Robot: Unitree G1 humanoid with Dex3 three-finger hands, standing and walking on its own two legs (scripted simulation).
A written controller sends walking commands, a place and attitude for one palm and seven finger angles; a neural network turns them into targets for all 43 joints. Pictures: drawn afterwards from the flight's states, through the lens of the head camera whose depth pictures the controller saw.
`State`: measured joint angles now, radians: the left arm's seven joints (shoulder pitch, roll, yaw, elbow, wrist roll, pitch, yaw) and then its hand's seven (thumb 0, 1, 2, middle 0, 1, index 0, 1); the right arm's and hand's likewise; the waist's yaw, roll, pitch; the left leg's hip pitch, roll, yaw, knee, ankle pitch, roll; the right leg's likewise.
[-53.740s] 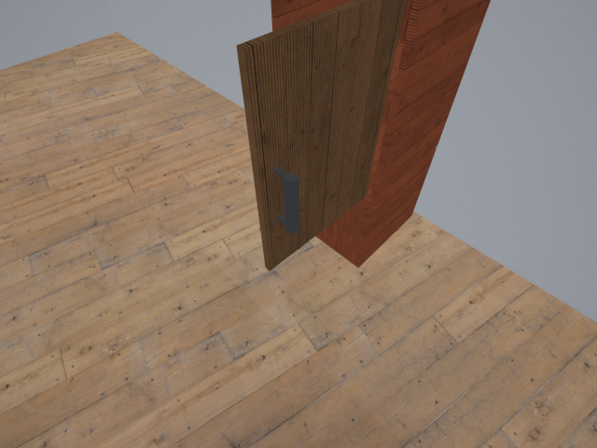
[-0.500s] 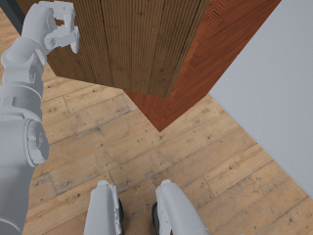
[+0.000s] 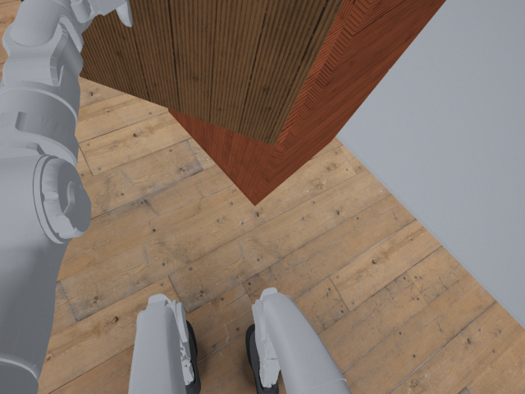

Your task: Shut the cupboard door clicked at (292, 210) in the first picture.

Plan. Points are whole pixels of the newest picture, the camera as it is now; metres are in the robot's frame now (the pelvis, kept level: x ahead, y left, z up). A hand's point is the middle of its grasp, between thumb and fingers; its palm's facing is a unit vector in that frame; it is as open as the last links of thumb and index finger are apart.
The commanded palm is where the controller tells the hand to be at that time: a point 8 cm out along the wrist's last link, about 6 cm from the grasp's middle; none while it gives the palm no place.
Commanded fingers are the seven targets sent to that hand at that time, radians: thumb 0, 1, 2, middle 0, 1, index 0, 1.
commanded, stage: pull the fist back off the door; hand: left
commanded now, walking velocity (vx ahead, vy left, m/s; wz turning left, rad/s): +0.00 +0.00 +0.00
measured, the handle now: out of the picture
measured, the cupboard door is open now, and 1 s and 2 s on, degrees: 31 29 29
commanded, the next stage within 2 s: draw the hand back to the body in 0.78 s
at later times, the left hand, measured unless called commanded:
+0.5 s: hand (126, 11) +0.57 +0.11 +0.12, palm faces +0.14 -0.99 -0.06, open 3.1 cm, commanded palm +0.52 +0.14 +0.10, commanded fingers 0.00 0.90 0.90 -1.30 -1.50 -1.30 -1.50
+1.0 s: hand (138, 49) +0.52 +0.10 +0.12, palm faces +0.13 -0.99 -0.04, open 3.1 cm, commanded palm +0.46 +0.15 +0.13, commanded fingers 0.00 0.90 0.90 -1.30 -1.50 -1.30 -1.50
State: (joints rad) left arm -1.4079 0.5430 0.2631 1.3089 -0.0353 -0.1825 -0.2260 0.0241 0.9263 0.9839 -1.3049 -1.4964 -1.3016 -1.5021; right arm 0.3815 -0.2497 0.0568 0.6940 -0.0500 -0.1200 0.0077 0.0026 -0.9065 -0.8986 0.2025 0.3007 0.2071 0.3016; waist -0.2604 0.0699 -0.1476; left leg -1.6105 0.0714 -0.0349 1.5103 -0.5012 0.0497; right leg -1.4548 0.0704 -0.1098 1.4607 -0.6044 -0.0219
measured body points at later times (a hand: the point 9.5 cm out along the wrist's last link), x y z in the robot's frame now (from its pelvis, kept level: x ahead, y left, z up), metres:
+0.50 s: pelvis +0.04 -0.02 +0.05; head +0.19 -0.01 +0.48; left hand +0.56 +0.17 +0.12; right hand +0.01 -0.27 -0.06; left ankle +0.08 +0.10 -0.56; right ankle +0.03 -0.12 -0.56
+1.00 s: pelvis +0.03 -0.03 +0.06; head +0.17 -0.03 +0.49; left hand +0.50 +0.15 +0.12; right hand +0.12 -0.28 -0.08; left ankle +0.08 +0.10 -0.56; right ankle +0.03 -0.12 -0.56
